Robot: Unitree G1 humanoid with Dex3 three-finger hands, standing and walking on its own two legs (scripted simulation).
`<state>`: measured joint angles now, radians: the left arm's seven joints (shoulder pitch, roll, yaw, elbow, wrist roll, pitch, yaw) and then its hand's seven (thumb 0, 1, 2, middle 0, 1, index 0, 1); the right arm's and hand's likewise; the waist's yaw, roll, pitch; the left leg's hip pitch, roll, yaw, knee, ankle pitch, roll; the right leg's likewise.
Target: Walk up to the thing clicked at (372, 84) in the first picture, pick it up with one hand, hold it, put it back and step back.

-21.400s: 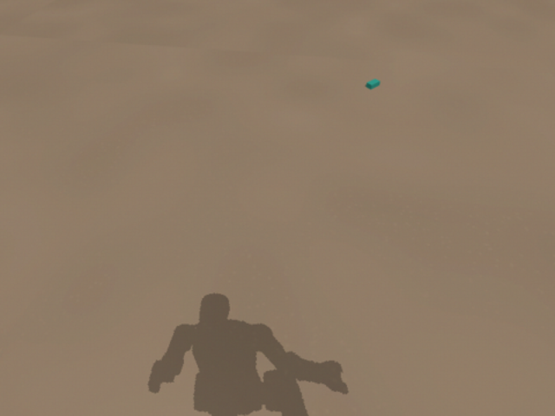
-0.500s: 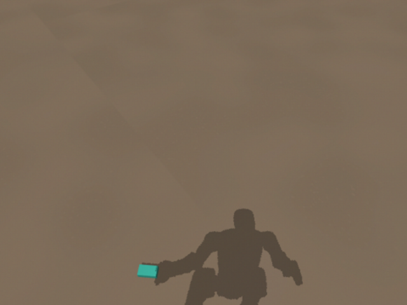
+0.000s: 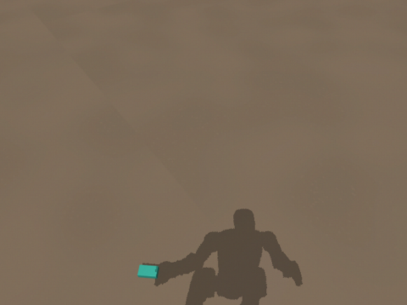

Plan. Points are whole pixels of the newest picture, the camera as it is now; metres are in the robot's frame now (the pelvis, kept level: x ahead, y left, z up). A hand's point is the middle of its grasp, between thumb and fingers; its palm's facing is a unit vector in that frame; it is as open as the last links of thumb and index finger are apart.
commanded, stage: stand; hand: left
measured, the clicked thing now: (148, 271) +0.39 +0.28 -0.77
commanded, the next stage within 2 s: none
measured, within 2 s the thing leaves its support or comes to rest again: neither
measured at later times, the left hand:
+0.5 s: hand out of the picture +0.07 +0.25 -0.15, palm faces -0.02 -0.94 -0.35, open 7.4 cm
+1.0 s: hand out of the picture +0.07 +0.25 -0.16, palm faces -0.03 -0.94 -0.35, open 7.4 cm
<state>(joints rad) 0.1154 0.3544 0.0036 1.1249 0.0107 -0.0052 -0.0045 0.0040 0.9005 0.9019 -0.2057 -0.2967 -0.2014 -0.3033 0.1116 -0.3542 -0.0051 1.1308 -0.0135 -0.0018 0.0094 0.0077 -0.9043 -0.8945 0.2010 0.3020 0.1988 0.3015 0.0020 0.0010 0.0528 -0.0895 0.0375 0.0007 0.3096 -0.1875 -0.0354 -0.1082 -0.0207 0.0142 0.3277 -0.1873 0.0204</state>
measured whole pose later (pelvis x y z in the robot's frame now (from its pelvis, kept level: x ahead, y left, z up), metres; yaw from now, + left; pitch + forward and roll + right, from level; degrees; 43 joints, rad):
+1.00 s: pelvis +0.00 +0.00 +0.00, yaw +0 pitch -2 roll +0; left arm 0.12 0.35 0.00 1.12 0.01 -0.01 0.00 0.00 0.90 0.90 -0.21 -0.30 -0.20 -0.30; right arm 0.12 -0.35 0.00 1.12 -0.01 0.00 0.01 0.01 -0.90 -0.89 0.20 0.30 0.20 0.30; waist 0.00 0.00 0.06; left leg -0.10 0.04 0.00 0.32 -0.19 -0.04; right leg -0.11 -0.02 0.01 0.33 -0.19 0.02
